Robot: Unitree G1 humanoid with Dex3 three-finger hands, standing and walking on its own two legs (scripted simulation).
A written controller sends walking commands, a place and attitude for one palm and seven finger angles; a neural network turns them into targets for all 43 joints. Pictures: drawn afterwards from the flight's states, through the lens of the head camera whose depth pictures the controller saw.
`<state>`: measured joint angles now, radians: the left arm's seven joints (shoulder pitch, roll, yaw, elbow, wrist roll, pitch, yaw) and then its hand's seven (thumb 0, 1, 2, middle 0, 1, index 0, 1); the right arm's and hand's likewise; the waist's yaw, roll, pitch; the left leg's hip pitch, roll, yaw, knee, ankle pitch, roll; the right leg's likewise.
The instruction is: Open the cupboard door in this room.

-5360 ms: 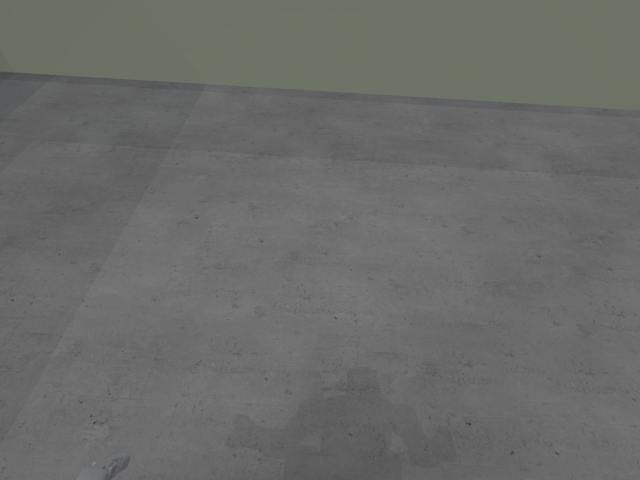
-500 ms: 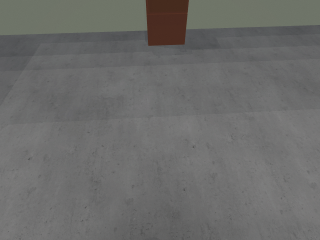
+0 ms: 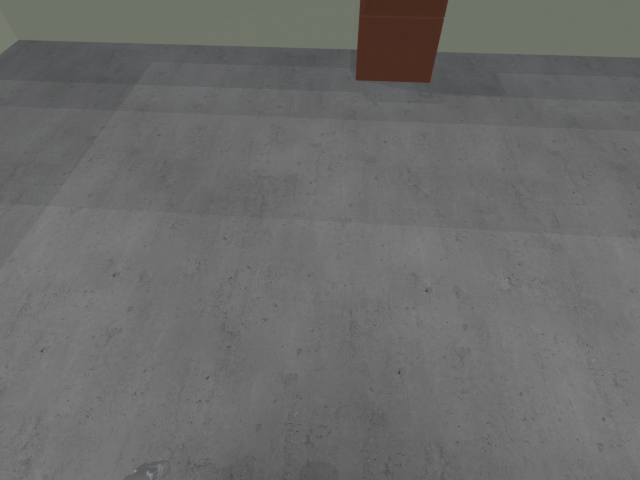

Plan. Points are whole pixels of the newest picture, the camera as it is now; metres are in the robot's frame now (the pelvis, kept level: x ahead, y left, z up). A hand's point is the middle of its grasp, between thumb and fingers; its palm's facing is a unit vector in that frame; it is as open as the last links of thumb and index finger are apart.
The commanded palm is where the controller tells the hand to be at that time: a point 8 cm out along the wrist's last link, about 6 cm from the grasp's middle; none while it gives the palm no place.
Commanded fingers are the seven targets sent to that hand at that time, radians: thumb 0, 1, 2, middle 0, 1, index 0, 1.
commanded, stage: turn or walk to find it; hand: left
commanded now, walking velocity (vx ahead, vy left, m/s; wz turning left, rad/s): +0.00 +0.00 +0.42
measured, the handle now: out of the picture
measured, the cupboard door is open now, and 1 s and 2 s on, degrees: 0 0 0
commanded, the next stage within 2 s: stand and wait in 0.46 s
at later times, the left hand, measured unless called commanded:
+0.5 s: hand out of the picture -0.04 +0.17 -0.17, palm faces +0.27 -0.93 -0.24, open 7.4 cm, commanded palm none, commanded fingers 0.00 0.90 0.90 -0.20 -0.30 -0.20 -0.30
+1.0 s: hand out of the picture -0.06 +0.18 -0.17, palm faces +0.29 -0.93 -0.21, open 7.4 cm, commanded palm none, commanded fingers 0.00 0.90 0.90 -0.20 -0.30 -0.20 -0.30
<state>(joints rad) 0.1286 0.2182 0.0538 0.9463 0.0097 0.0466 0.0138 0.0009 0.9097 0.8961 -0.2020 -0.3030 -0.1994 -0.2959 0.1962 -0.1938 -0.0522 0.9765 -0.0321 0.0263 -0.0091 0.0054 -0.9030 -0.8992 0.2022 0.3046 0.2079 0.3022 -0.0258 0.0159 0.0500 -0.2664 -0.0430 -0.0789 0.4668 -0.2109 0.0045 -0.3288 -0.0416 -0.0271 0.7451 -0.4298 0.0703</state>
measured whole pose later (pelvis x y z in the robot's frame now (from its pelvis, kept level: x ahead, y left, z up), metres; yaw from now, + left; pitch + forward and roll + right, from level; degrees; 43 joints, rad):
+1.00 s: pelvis -0.04 +0.00 +0.00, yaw +15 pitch -2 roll +1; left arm 0.24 0.18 0.01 1.08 0.02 0.02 0.02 0.00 0.91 0.90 -0.20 -0.30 -0.20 -0.30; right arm 0.17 -0.16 -0.03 1.06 -0.01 0.00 -0.03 -0.01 -0.92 -0.90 0.20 0.30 0.21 0.30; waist 0.02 -0.02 0.03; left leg -0.18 -0.01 0.10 0.49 -0.28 0.02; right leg -0.20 -0.09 -0.05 0.52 -0.26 0.05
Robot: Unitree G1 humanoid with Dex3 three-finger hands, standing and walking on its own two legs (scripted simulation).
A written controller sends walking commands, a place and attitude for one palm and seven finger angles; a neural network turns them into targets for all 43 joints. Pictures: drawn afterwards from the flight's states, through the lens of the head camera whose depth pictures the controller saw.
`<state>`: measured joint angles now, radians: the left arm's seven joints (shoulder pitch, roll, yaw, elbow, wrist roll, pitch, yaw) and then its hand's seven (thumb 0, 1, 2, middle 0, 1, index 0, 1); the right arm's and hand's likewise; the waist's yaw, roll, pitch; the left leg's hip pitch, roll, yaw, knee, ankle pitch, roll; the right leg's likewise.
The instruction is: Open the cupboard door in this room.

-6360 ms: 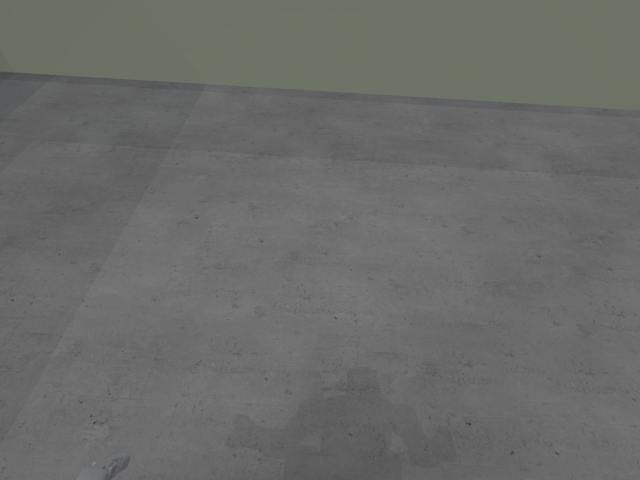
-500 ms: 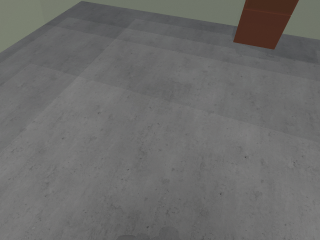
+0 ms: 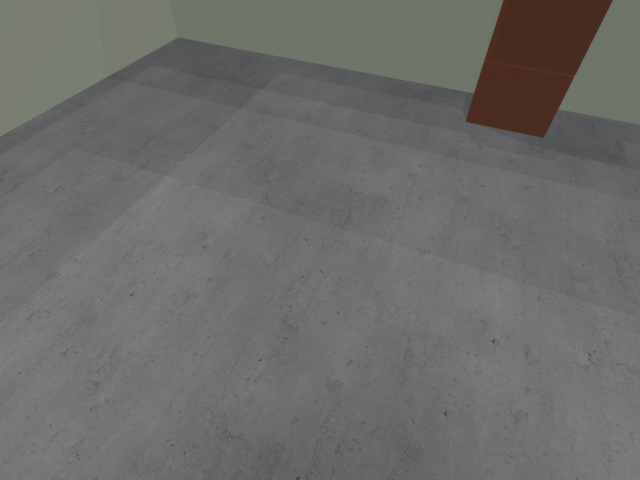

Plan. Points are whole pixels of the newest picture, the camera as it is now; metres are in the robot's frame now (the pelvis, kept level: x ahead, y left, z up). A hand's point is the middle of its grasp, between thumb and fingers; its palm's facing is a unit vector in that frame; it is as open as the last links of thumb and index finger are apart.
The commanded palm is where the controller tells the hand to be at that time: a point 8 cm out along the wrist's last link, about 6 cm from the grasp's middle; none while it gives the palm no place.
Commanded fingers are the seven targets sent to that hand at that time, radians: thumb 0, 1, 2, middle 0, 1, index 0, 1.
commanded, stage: stand and wait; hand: left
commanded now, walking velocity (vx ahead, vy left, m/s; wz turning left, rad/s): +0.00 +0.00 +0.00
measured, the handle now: out of the picture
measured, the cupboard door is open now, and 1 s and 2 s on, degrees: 0 0 0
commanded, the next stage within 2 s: turn or walk to find it in 0.66 s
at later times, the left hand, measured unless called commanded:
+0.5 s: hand out of the picture -0.02 +0.13 -0.17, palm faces +0.03 -0.99 -0.17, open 7.3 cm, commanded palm none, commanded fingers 0.00 0.90 0.90 -0.20 -0.30 -0.20 -0.30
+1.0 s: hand out of the picture +0.00 +0.16 -0.18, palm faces -0.04 -0.98 -0.19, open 7.4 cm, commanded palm none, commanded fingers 0.00 0.90 0.90 -0.20 -0.30 -0.20 -0.30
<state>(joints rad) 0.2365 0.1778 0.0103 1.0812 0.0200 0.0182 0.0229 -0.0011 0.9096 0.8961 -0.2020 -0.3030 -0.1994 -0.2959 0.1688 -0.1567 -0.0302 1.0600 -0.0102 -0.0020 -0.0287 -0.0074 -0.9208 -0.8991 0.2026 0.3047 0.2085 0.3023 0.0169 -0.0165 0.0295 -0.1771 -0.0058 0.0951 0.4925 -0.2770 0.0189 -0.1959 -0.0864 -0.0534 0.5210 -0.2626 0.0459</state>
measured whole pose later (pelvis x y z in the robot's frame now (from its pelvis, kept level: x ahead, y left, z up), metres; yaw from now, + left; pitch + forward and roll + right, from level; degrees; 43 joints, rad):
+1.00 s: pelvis -0.01 -0.02 +0.00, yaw -6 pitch +0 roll +0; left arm 0.29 0.15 0.06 1.09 0.03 0.04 0.00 0.00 0.91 0.90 -0.20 -0.30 -0.20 -0.30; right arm 0.27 -0.16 -0.06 1.08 -0.03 0.01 -0.03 0.01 -0.91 -0.90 0.20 0.30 0.20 0.30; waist 0.01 0.00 0.04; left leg -0.25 0.10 0.17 0.57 -0.31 -0.01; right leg -0.32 0.01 0.01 0.63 -0.37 -0.01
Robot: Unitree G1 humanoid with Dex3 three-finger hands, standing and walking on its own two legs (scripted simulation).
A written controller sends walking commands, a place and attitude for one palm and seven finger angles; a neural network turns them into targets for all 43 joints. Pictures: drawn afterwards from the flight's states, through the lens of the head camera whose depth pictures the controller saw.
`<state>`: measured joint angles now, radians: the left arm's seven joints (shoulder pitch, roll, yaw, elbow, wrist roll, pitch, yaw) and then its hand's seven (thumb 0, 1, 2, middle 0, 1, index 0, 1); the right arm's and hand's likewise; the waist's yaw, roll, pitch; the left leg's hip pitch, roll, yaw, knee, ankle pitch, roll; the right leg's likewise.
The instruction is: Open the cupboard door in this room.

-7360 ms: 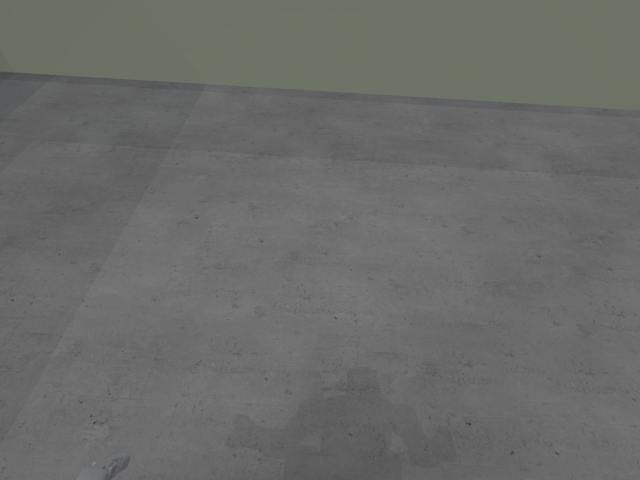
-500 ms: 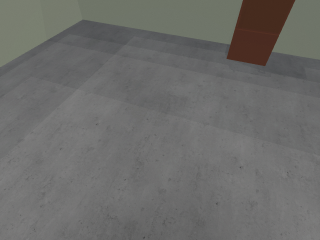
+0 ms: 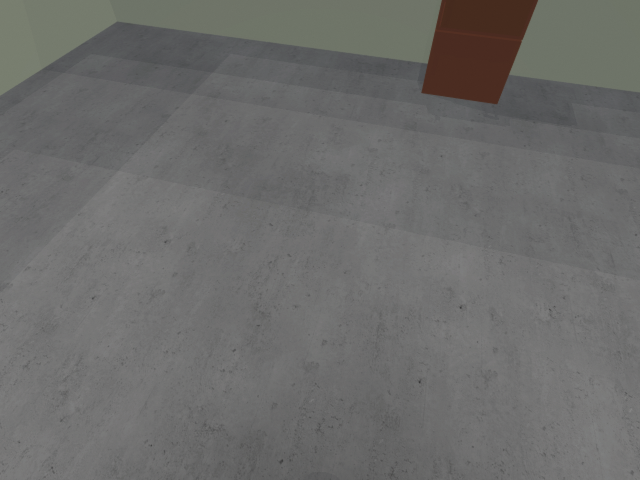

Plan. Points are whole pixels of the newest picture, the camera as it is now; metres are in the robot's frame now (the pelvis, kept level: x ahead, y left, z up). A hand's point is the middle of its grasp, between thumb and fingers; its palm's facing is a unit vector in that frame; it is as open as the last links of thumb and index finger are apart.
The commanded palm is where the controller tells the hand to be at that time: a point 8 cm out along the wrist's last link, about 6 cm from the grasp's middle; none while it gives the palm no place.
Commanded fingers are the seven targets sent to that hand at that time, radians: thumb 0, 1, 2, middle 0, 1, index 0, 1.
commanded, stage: turn or walk to find it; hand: left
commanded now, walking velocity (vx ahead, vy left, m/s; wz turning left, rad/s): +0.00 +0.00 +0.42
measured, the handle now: out of the picture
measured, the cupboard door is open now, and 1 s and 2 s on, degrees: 0 0 0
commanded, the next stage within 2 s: stand and wait in 0.26 s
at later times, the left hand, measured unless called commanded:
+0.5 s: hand out of the picture +0.03 +0.19 -0.18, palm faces +0.14 -0.97 -0.18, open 7.3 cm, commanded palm none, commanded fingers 0.00 0.90 0.90 -0.20 -0.30 -0.20 -0.30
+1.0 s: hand out of the picture +0.02 +0.20 -0.16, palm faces +0.09 -0.97 -0.21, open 7.4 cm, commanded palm none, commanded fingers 0.00 0.90 0.90 -0.20 -0.30 -0.20 -0.30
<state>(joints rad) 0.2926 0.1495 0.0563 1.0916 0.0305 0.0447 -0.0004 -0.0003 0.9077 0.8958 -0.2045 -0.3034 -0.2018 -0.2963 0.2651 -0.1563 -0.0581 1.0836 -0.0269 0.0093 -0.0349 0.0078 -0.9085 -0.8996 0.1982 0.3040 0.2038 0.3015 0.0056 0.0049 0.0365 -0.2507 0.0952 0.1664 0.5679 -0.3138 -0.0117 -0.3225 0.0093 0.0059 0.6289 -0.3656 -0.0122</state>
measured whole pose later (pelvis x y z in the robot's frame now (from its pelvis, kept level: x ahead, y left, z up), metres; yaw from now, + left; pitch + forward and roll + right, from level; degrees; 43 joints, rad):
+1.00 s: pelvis +0.03 +0.02 +0.01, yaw +4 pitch -3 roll +0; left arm 0.25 0.19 0.00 1.14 0.01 -0.01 0.02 0.00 0.91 0.90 -0.20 -0.30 -0.20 -0.30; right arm 0.26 -0.17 -0.01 1.16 -0.01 -0.02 -0.03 0.01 -0.91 -0.90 0.20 0.30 0.20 0.30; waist 0.00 0.00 0.04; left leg -0.11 0.03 0.11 0.38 -0.22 0.01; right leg -0.09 -0.06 -0.12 0.38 -0.25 0.02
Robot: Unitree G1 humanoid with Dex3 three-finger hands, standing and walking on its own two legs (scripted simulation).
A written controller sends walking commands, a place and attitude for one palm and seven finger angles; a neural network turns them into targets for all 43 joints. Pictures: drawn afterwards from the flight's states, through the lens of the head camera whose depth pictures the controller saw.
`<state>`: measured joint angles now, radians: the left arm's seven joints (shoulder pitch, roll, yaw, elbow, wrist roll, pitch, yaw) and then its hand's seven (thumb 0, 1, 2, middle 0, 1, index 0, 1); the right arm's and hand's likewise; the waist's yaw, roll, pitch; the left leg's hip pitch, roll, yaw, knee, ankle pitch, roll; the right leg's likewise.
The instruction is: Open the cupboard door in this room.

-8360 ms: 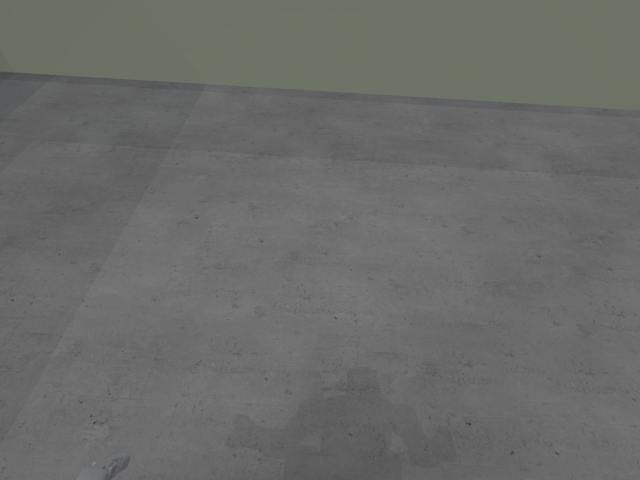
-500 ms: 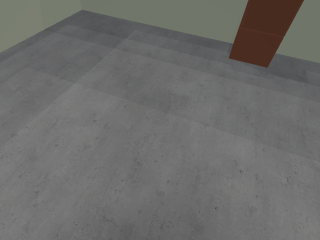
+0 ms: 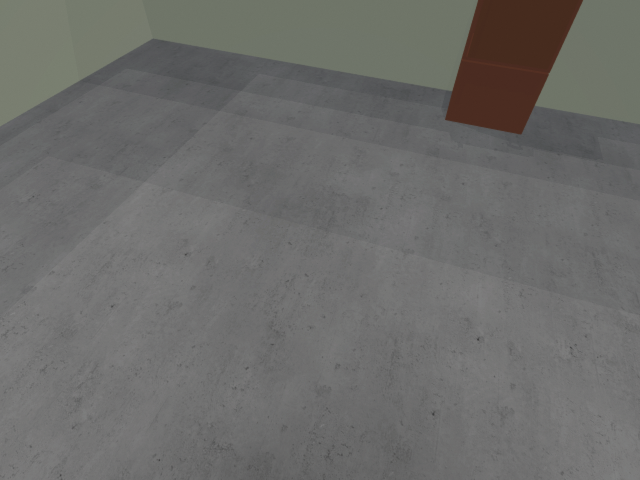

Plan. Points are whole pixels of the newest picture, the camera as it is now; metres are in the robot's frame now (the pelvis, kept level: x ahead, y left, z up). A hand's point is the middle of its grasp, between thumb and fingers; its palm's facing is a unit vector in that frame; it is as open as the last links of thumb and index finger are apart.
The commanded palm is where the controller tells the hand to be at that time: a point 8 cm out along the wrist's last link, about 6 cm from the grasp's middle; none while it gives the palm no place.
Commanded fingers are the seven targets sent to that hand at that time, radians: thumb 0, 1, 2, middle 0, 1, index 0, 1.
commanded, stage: stand and wait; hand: left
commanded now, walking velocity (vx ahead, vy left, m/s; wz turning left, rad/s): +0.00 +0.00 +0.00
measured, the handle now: out of the picture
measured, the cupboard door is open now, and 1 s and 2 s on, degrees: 0 0 0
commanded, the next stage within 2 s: turn or walk to find it in 0.16 s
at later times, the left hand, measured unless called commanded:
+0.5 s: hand out of the picture -0.02 +0.18 -0.18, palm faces +0.01 -0.98 -0.21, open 7.4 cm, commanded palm none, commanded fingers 0.00 0.90 0.90 -0.20 -0.30 -0.20 -0.30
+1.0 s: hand out of the picture +0.05 +0.23 -0.16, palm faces +0.00 -0.95 -0.32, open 7.4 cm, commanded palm none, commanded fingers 0.00 0.90 0.90 -0.20 -0.30 -0.20 -0.30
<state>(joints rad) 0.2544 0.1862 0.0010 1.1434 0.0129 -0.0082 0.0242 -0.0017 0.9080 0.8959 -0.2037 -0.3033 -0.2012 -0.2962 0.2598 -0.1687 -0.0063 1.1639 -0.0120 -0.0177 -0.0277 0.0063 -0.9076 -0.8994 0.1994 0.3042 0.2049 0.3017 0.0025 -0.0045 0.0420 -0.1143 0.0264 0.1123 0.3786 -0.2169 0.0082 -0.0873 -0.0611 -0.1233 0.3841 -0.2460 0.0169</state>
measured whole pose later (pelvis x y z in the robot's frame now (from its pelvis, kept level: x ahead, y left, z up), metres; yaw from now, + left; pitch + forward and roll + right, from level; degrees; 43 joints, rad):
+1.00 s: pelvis -0.02 -0.01 +0.00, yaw +1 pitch -2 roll +0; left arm 0.15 0.31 0.02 1.11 0.02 -0.01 0.01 0.00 0.91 0.90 -0.21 -0.30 -0.20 -0.30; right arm 0.17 -0.31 -0.02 1.12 -0.02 -0.01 -0.01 0.01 -0.90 -0.90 0.20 0.30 0.21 0.30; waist -0.01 0.00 0.04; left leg -0.17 0.05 0.10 0.37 -0.18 -0.01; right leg -0.13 -0.04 -0.14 0.38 -0.22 -0.01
